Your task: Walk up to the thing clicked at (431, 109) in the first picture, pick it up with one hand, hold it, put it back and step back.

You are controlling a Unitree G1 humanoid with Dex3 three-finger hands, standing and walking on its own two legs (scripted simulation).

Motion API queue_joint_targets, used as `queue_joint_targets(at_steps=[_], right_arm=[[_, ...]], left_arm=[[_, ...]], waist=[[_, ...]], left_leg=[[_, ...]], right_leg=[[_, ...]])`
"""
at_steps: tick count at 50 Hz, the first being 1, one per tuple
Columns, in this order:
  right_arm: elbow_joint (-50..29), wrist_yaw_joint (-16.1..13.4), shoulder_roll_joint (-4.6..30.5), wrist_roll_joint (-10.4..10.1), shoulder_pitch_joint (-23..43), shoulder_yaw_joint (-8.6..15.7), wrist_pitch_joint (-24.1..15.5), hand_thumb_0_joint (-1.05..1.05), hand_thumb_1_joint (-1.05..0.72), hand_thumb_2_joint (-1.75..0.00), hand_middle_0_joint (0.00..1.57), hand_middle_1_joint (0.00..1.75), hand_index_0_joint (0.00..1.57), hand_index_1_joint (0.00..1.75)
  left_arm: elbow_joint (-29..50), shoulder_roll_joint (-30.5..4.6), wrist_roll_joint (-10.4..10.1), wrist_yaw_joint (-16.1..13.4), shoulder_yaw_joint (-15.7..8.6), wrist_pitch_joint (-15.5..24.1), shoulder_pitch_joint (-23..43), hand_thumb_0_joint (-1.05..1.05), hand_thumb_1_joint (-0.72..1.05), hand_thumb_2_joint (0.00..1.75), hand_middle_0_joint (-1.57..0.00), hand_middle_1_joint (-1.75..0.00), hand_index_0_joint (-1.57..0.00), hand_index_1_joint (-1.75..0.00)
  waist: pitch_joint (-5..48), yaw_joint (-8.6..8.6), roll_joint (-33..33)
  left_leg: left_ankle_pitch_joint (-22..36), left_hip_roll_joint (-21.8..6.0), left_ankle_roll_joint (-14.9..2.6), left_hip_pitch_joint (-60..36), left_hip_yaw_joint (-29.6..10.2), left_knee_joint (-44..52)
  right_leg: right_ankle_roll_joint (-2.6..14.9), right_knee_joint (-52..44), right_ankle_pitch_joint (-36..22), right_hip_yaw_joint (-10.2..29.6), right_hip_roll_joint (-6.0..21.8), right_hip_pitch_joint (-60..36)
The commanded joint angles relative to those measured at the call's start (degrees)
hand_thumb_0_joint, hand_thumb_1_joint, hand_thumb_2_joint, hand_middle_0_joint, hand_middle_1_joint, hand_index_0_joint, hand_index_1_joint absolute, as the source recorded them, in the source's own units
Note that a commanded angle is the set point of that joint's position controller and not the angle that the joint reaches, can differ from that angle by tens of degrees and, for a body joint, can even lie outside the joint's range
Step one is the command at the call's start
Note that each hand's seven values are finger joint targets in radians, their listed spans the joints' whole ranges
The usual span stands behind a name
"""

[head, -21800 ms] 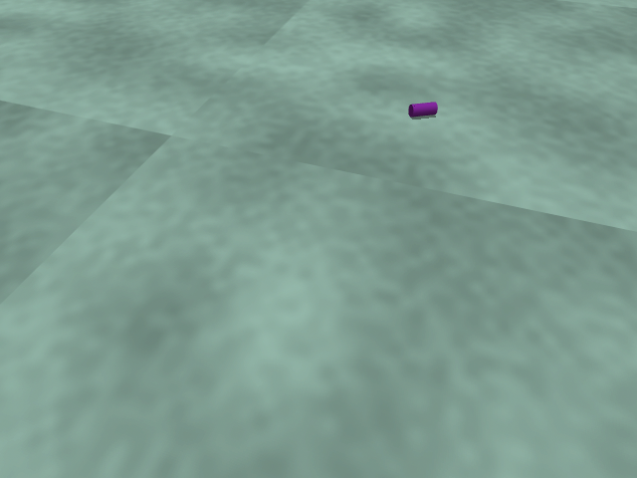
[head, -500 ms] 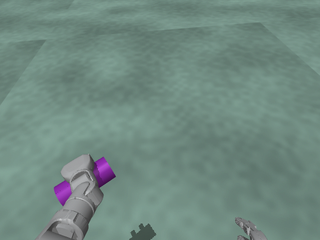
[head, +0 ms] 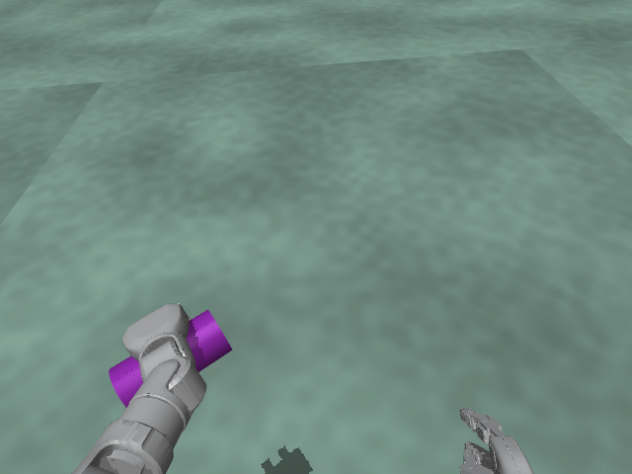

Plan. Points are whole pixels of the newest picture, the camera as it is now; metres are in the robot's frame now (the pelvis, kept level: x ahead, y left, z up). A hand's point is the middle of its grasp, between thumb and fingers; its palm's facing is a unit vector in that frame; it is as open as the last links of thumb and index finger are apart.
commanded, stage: hold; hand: left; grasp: from above
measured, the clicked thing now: (174, 358) +0.31 +0.23 -0.05
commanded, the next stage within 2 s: crouch in 0.38 s
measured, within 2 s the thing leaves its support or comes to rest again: neither
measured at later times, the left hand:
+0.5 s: hand (175, 355) +0.31 +0.23 -0.04, palm faces -0.34 -0.29 -0.90, open 10.3 cm
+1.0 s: hand (198, 386) +0.31 +0.23 -0.17, palm faces -0.42 -0.22 -0.88, open 10.2 cm
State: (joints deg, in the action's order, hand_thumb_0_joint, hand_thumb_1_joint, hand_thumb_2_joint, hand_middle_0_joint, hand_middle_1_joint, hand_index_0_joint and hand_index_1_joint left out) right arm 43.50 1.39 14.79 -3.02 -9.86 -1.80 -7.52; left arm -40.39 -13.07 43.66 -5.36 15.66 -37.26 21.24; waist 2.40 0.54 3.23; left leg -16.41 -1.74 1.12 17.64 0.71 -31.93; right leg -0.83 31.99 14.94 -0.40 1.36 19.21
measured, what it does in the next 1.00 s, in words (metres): lowers itself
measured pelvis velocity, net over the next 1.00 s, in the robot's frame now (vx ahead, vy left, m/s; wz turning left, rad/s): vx -0.02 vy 0.00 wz -0.01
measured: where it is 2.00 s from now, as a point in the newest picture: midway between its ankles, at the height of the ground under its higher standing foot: outside the picture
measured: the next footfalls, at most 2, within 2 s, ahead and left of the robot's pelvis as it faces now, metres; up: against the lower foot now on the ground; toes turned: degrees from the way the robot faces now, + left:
none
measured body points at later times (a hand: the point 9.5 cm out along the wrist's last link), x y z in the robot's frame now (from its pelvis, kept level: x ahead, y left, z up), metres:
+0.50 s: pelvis +0.01 +0.00 +0.00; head +0.01 -0.02 +0.45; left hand +0.32 +0.24 +0.01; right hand +0.16 -0.23 -0.11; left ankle +0.00 +0.13 -0.73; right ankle +0.02 -0.13 -0.73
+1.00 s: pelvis -0.02 +0.00 -0.05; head +0.08 +0.02 +0.39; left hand +0.33 +0.24 -0.12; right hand +0.08 -0.26 -0.16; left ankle +0.00 +0.13 -0.73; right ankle +0.02 -0.13 -0.73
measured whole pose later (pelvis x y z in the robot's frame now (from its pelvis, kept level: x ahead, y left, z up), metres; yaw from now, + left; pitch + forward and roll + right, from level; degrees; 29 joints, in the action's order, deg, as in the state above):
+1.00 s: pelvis -0.02 +0.00 -0.05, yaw +0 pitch +15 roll -1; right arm 45.2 4.0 15.1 0.4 -12.7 0.8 -9.3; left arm -68.1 -12.5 47.4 -22.6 7.5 -26.3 33.8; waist 4.4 -4.0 -1.2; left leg -24.2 -2.4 1.2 45.9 -0.2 -54.8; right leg -1.1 52.9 21.6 -0.4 0.8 46.7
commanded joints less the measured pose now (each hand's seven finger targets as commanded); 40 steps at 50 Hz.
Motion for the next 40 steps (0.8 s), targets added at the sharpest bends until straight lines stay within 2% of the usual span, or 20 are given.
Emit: queue_joint_targets(at_steps=[1,5,8,10,12,16,18,19,20,21,23,24,25,26,27,28,31,34,37,40], right_arm=[[-8.0,-0.5,6.1,-0.3,5.6,2.2,-2.8,0.0,-0.89,-0.9,0.2,0.3,0.2,0.3],[-7.8,-0.6,6.2,-0.4,5.9,2.1,-2.9,0.0,-0.89,-0.9,0.2,0.3,0.2,0.3],[-7.4,-0.6,6.2,-0.3,5.8,2.3,-3.0,0.0,-0.89,-0.9,0.2,0.3,0.2,0.3],[-6.9,-0.4,6.4,-0.3,5.4,2.3,-3.3,0.0,-0.89,-0.9,0.2,0.3,0.2,0.3],[-7.2,-0.5,6.4,-0.3,5.2,2.3,-3.3,0.0,-0.89,-0.9,0.2,0.3,0.2,0.3],[-7.5,-0.3,6.2,-0.2,5.3,2.4,-3.5,0.0,-0.89,-0.9,0.2,0.3,0.2,0.3],[-7.5,-0.2,6.4,-0.2,4.9,2.5,-3.4,0.0,-0.89,-0.9,0.2,0.3,0.2,0.3],[-7.4,-0.1,6.2,-0.1,5.1,2.5,-3.4,0.0,-0.89,-0.9,0.2,0.3,0.2,0.3],[-7.7,-0.1,6.2,-0.1,4.9,2.5,-3.4,0.0,-0.89,-0.9,0.2,0.3,0.2,0.3],[-7.6,-0.2,6.2,-0.1,4.9,2.4,-3.2,0.0,-0.89,-0.9,0.2,0.3,0.2,0.3],[-6.9,-0.1,6.4,0.0,4.5,2.6,-3.3,0.0,-0.89,-0.9,0.2,0.3,0.2,0.3],[-7.0,-0.1,6.4,0.0,4.4,2.7,-3.4,0.0,-0.89,-0.9,0.2,0.3,0.2,0.3],[-7.0,-0.1,6.4,0.0,4.8,2.6,-3.4,0.0,-0.83,-0.88,0.2,0.3,0.2,0.3],[-7.5,-0.2,6.2,-0.1,4.9,2.6,-3.4,0.0,-0.86,-0.89,0.2,0.3,0.2,0.3],[-7.1,-0.1,6.5,-0.1,4.6,2.7,-3.4,0.0,-0.86,-0.89,0.2,0.3,0.2,0.3],[-7.2,0.0,6.5,0.0,4.3,2.8,-3.4,0.0,-0.86,-0.89,0.2,0.3,0.2,0.3],[-7.1,0.2,6.4,0.2,3.6,2.8,-3.7,0.0,-0.86,-0.89,0.2,0.3,0.2,0.3],[-6.4,0.3,6.7,0.4,2.0,3.1,-3.8,0.0,-0.86,-0.89,0.2,0.3,0.2,0.3],[-5.4,0.6,7.0,0.5,0.2,3.5,-3.7,0.0,-0.87,-0.89,0.2,0.3,0.2,0.3],[-3.4,1.1,7.4,1.2,-2.7,4.1,-3.6,0.0,-0.87,-0.89,0.2,0.3,0.2,0.3]], left_arm=[[11.9,-10.4,3.5,-2.7,-2.8,-0.3,22.1,0.0,0.54,0.83,-0.9,-0.84,-0.9,-0.84],[13.1,-11.5,4.0,-3.1,-3.4,-0.8,22.6,0.0,0.57,0.8,-0.92,-0.82,-0.92,-0.81],[12.7,-10.0,3.9,-2.7,-2.3,-1.1,23.9,0.0,0.58,0.82,-0.91,-0.84,-0.92,-0.83],[9.4,-9.4,4.1,-2.5,-2.3,-1.5,22.8,0.0,0.57,0.82,-0.91,-0.84,-0.92,-0.83],[9.1,-9.9,3.7,-2.4,-2.6,-1.4,22.3,0.0,0.57,0.84,-0.92,-0.85,-0.92,-0.84],[10.6,-8.6,3.2,-2.1,-1.8,-1.1,22.2,0.0,0.61,0.87,-0.96,-0.85,-0.96,-0.85],[10.5,-10.9,3.8,-2.5,-3.3,-1.0,22.4,0.0,0.61,0.88,-0.96,-0.84,-0.96,-0.84],[11.0,-10.5,4.2,-2.7,-3.2,-1.0,22.1,0.0,0.61,0.89,-0.96,-0.85,-0.95,-0.85],[11.5,-10.3,4.3,-2.8,-3.0,-0.9,23.3,0.0,0.61,0.9,-0.96,-0.86,-0.96,-0.86],[11.5,-10.6,4.4,-3.0,-2.9,-1.0,22.8,0.0,0.6,0.89,-0.95,-0.86,-0.95,-0.86],[9.3,-10.3,4.6,-3.4,-2.9,-0.9,23.7,0.0,0.6,0.85,-0.95,-0.85,-0.95,-0.84],[10.8,-10.3,4.3,-3.5,-2.9,-0.7,24.6,0.0,0.55,0.88,-0.89,-0.9,-0.91,-0.88],[9.9,-8.8,4.0,-3.5,-2.2,-0.7,23.3,0.0,0.47,0.84,-0.81,-0.87,-0.83,-0.83],[11.1,-8.7,3.8,-3.3,-2.0,-0.6,23.6,0.0,0.5,0.77,-0.84,-0.81,-0.88,-0.78],[7.4,-8.7,3.9,-3.3,-2.3,-0.8,21.7,0.0,0.53,0.76,-0.87,-0.8,-0.9,-0.76],[9.4,-8.9,3.5,-3.4,-2.4,-0.5,22.0,0.0,0.53,0.75,-0.87,-0.79,-0.9,-0.76],[4.9,-6.3,3.6,-4.2,-1.5,0.3,20.0,0.0,0.5,0.74,-0.87,-0.76,-0.89,-0.73],[1.8,-7.5,3.9,-5.9,-2.7,1.9,21.0,0.0,0.49,0.73,-0.85,-0.77,-0.88,-0.74],[-3.9,-6.3,3.9,-8.5,-2.9,3.1,22.4,0.0,0.45,0.71,-0.82,-0.77,-0.85,-0.74],[-7.4,-7.8,5.0,-12.0,-4.8,5.4,26.7,0.0,0.44,0.62,-0.79,-0.76,-0.84,-0.71]], waist=[[15.2,0.02,-3.1],[15.9,0.06,-2.7],[15.8,-0.21,-2.2],[14.5,-0.49,-3.3],[14.6,-0.16,-3.4],[15.7,-0.15,-2.4],[16.7,0.23,-2.0],[17.1,0.54,-1.9],[18.2,0.07,-2.1],[17.2,0.25,-2.1],[15.0,-0.55,-2.0],[16.0,-0.2,-1.8],[15.7,-0.53,-2.2],[16.0,-0.26,-2.1],[14.3,-0.63,-3.2],[14.8,-0.09,-3.3],[11.9,-1.35,-5.8],[11.8,-1.42,-5.9],[10.8,-2.69,-5.5],[12.3,-4.14,-4.5]], left_leg=[[11.3,2.8,-1.59,-4.0,0.8,3.9],[11.6,3.0,-1.64,-4.5,0.9,3.8],[13.1,2.4,-1.34,-5.3,0.4,3.9],[13.2,2.4,-1.52,-4.3,0.4,3.8],[13.1,2.6,-1.65,-4.2,0.7,3.7],[14.3,2.5,-1.41,-5.1,0.6,3.6],[15.4,2.5,-1.38,-5.2,0.6,3.3],[16.3,2.5,-1.35,-4.9,0.6,3.2],[16.8,2.5,-1.33,-5.6,0.6,3.0],[16.7,2.4,-1.24,-5.5,0.5,3.3],[15.4,2.2,-1.23,-4.5,0.4,3.3],[15.3,2.1,-1.17,-5.0,0.4,3.6],[15.2,2.1,-1.23,-5.3,0.3,3.5],[15.3,2.2,-1.28,-5.4,0.4,3.6],[15.0,2.3,-1.44,-4.3,0.4,3.2],[15.0,2.3,-1.44,-4.4,0.4,3.3],[13.2,2.6,-1.72,-2.6,0.6,2.9],[12.2,2.6,-1.62,-1.4,0.9,2.2],[10.3,2.4,-1.29,-0.2,0.9,1.6],[9.8,2.1,-1.1,3.2,0.8,-1.6]], right_leg=[[0.57,-4.6,-9.5,-0.7,-2.1,-7.1],[0.52,-4.5,-10.0,-0.4,-2.0,-7.1],[0.81,-3.9,-10.9,-0.9,-2.5,-6.6],[0.74,-4.0,-11.2,-0.8,-2.4,-6.5],[0.67,-4.2,-11.2,-0.8,-2.2,-6.9],[0.77,-3.8,-12.1,-1.1,-2.3,-7.2],[0.85,-3.6,-13.1,-1.0,-2.4,-7.9],[0.87,-3.4,-14.0,-1.1,-2.4,-8.4],[0.83,-3.2,-14.6,-1.0,-2.5,-8.4],[0.91,-3.3,-14.3,-1.2,-2.6,-8.2],[0.99,-3.6,-13.1,-1.1,-2.6,-6.9],[1.02,-3.5,-12.9,-1.2,-2.8,-7.1],[1.02,-3.5,-12.8,-1.2,-2.7,-7.1],[1.01,-3.7,-13.0,-1.2,-2.6,-7.2],[0.84,-3.7,-12.8,-1.1,-2.4,-6.8],[0.85,-3.8,-12.8,-1.3,-2.5,-7.3],[0.58,-4.1,-12.0,-1.1,-2.2,-5.8],[0.58,-3.7,-11.1,-1.0,-2.0,-5.0],[0.92,-2.8,-9.3,-0.9,-2.2,-2.2],[1.21,0.2,-9.1,-0.7,-2.3,1.3]])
